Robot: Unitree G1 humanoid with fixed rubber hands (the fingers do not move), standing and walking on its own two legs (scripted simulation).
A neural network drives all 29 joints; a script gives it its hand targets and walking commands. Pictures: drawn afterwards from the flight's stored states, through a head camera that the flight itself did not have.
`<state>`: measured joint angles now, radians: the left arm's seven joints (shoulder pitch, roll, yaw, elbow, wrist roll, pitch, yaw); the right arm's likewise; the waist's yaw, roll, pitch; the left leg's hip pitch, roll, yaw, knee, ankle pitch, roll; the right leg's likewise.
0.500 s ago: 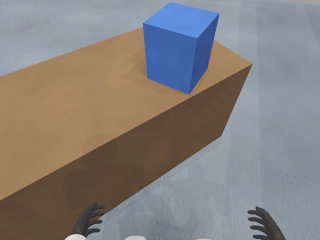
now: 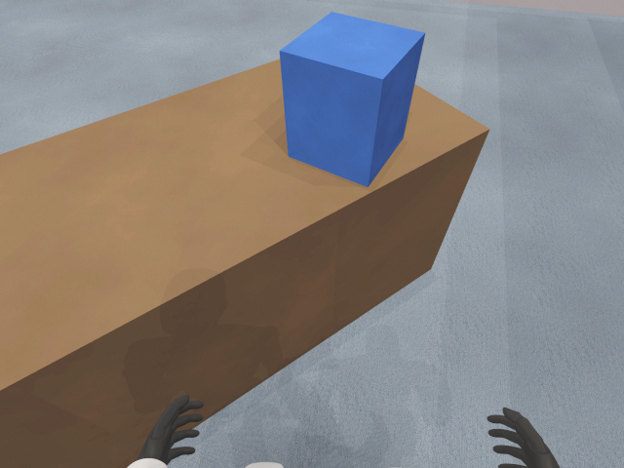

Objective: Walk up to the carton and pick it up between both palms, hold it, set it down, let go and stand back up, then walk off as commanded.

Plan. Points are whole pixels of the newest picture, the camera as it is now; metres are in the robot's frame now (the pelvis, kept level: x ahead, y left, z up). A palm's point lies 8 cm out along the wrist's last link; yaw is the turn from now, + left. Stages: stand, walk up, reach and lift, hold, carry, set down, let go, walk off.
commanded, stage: stand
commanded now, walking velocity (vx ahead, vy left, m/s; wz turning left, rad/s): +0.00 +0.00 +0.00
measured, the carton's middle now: (350, 100) +0.81 -0.03 +0.01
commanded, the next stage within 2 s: walk up in 1.08 s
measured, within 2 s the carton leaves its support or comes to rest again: neither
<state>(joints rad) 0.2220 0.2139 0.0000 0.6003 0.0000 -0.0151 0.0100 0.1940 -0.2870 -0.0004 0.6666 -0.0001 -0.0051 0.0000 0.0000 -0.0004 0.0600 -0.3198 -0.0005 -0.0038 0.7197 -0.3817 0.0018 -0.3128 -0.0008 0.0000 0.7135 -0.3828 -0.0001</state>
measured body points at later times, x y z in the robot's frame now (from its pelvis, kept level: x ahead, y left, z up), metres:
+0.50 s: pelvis -0.02 +0.00 +0.00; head -0.01 +0.00 +0.45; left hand +0.13 +0.24 -0.09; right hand +0.13 -0.26 -0.10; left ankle +0.00 +0.12 -0.72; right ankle +0.00 -0.12 -0.72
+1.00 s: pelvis -0.04 +0.00 +0.00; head -0.03 +0.00 +0.45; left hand +0.11 +0.24 -0.10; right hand +0.10 -0.27 -0.10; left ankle +0.00 +0.12 -0.72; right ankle +0.00 -0.12 -0.72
